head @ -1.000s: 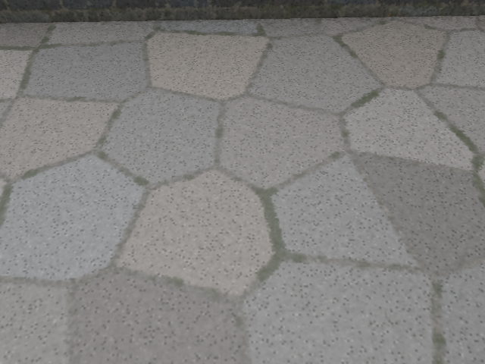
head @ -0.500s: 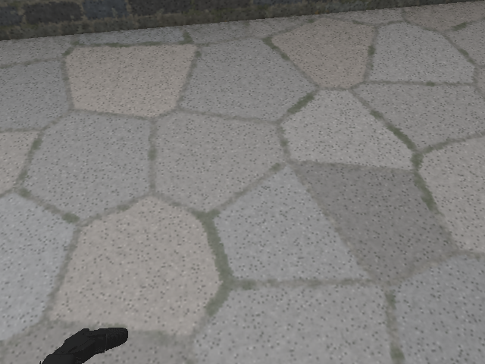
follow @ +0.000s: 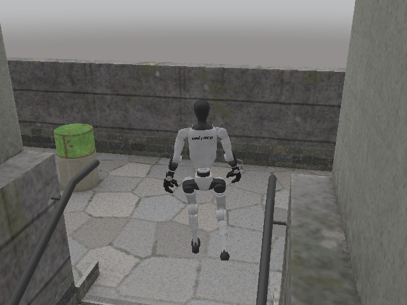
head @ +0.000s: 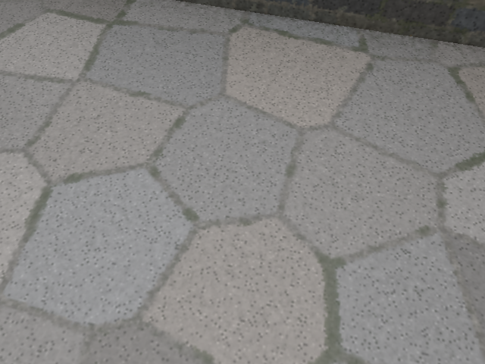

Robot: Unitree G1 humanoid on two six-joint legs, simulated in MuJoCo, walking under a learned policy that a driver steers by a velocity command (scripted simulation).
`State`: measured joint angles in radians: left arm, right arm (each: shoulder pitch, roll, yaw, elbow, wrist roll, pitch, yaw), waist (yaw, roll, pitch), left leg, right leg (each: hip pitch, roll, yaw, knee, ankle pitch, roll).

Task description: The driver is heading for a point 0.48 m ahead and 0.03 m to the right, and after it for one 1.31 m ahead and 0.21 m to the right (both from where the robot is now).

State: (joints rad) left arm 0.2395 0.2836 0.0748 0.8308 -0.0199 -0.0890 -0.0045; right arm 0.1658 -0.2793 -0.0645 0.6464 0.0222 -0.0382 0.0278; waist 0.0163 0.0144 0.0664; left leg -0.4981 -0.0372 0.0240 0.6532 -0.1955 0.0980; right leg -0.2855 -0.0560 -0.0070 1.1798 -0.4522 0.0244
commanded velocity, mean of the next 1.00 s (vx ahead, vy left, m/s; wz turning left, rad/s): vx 0.50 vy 0.00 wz -0.05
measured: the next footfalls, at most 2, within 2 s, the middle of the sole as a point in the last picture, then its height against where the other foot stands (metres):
right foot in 0.46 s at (283, 353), level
left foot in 0.92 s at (206, 261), level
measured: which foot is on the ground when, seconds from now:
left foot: down 0.00-0.48, up 0.50-0.90, down 0.92-1.00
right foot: up 0.00-0.44, down 0.46-0.92, up 0.94-1.00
